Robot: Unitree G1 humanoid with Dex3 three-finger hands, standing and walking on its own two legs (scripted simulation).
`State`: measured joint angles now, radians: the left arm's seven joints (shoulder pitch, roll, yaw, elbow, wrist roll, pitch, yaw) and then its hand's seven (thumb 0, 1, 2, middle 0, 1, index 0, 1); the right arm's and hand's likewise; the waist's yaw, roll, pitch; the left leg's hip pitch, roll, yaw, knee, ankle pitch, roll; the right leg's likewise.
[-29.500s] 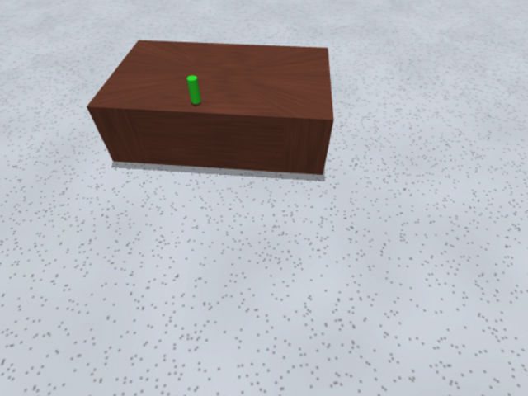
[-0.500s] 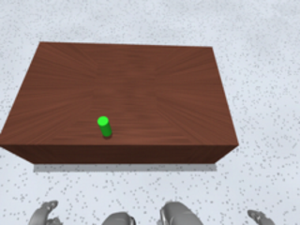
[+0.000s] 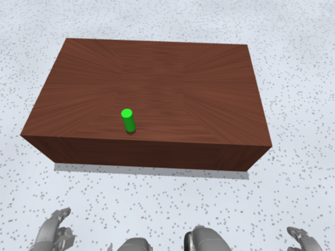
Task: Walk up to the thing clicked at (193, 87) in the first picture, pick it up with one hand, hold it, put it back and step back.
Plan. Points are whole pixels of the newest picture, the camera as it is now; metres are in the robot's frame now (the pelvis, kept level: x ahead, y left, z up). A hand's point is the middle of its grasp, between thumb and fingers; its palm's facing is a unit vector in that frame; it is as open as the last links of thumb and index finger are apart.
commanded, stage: step back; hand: left
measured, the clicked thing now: (128, 120) +0.64 +0.19 -0.33
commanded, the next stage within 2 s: none
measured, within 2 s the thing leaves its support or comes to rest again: neither
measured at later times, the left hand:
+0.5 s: hand out of the picture -0.07 +0.22 -0.13, palm faces -0.07 -0.91 -0.41, open 7.3 cm
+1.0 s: hand out of the picture -0.19 +0.20 -0.14, palm faces +0.00 -0.94 -0.35, open 7.3 cm
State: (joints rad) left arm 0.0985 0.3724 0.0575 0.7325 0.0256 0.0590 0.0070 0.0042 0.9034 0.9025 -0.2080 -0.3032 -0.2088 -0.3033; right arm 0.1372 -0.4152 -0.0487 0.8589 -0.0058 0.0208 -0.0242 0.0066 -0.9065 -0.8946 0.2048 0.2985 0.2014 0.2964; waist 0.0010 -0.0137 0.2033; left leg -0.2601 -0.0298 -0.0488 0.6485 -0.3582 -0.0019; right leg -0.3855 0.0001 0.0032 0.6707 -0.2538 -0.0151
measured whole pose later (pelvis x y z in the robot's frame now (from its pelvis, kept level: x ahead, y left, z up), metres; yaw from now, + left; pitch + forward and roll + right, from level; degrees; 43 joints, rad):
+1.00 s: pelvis -0.31 -0.06 +0.01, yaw +0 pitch -1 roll -1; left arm 0.14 0.39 0.07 0.82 0.01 0.07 0.01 0.00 0.91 0.90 -0.21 -0.30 -0.21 -0.30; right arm 0.15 -0.37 -0.03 0.86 -0.04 0.04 0.00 0.01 -0.90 -0.89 0.21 0.30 0.21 0.30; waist 0.01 -0.03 0.15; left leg -0.33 0.02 -0.03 0.59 -0.24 0.01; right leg -0.42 0.09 0.12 1.14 -0.51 0.00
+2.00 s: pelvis -0.45 -0.09 +0.02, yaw +4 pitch -2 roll +0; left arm 0.28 0.36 0.06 0.98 0.04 -0.05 -0.01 0.01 0.90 0.90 -0.21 -0.30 -0.21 -0.30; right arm 0.20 -0.41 -0.07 0.98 -0.03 0.02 0.03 0.01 -0.91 -0.89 0.20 0.30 0.20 0.30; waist 0.04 0.05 0.08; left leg -0.41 0.04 -0.07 0.80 -0.39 -0.01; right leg -0.19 -0.01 -0.05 0.52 -0.29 -0.03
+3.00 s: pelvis -0.43 -0.05 +0.03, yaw +2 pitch -4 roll +0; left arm 0.10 0.35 0.00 1.14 0.01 -0.01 -0.01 0.00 0.91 0.90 -0.21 -0.30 -0.21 -0.30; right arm 0.08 -0.35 -0.01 1.13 -0.01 0.00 0.02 0.01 -0.91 -0.89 0.21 0.30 0.20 0.30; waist -0.01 0.01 0.06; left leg -0.15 0.05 0.04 0.35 -0.13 -0.02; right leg -0.07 -0.02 0.00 0.33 -0.20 0.02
